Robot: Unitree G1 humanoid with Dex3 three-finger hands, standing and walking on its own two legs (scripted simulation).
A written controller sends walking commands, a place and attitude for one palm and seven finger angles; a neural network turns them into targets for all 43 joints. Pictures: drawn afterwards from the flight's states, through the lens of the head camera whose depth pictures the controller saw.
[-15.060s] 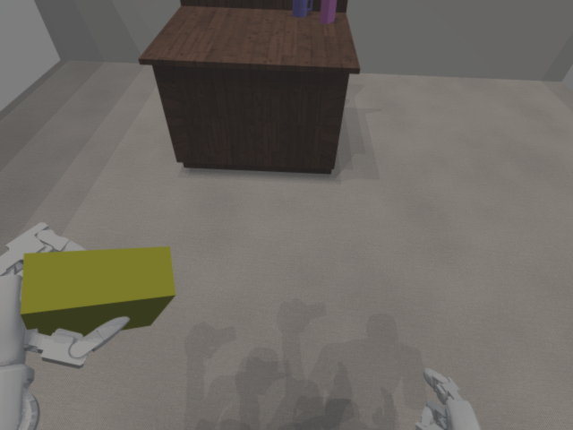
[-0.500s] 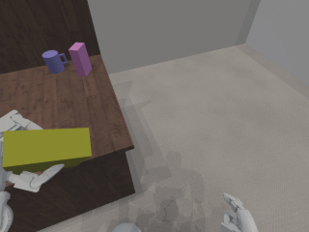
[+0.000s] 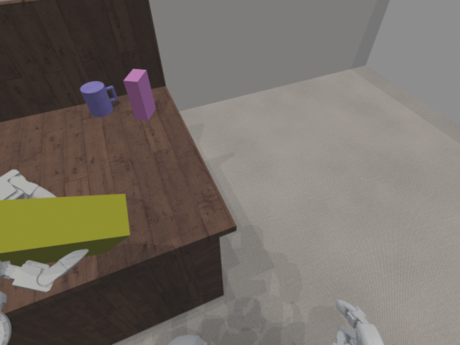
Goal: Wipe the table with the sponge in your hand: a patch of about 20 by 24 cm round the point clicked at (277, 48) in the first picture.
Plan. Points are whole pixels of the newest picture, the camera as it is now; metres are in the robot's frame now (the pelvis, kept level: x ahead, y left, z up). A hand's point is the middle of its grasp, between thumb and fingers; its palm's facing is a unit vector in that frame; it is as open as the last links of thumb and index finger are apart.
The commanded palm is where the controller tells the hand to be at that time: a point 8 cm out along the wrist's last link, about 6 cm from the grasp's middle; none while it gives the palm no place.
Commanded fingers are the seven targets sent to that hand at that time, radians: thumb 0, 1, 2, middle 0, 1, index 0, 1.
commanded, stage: shuffle to correct the standing spot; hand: left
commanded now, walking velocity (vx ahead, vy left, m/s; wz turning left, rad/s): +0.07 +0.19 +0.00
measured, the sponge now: (81, 230) +0.23 +0.21 +0.16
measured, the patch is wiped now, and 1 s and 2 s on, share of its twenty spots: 0.00 0.00 0.00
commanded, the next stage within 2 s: come to a stop and stand still in 1.18 s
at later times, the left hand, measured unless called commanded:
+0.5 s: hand out of the picture +0.20 +0.36 +0.18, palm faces +0.44 -0.80 -0.40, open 9.3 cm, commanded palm +0.15 +0.40 +0.19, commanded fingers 0.00 0.10 1.30 -1.20 -1.60 -1.20 -1.60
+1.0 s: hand out of the picture +0.22 +0.41 +0.18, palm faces +0.37 -0.83 -0.42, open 9.3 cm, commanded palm +0.17 +0.44 +0.19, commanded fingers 0.00 0.10 1.30 -1.20 -1.60 -1.20 -1.60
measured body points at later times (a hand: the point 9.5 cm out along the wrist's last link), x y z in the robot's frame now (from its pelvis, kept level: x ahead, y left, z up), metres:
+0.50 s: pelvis +0.00 +0.11 +0.00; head -0.02 +0.10 +0.45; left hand +0.17 +0.40 +0.20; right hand +0.16 -0.10 -0.09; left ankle +0.02 +0.21 -0.69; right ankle +0.00 +0.02 -0.73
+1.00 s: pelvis +0.00 +0.16 +0.01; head +0.00 +0.17 +0.46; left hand +0.19 +0.45 +0.20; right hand +0.17 -0.05 -0.08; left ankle +0.04 +0.28 -0.73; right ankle +0.01 +0.08 -0.73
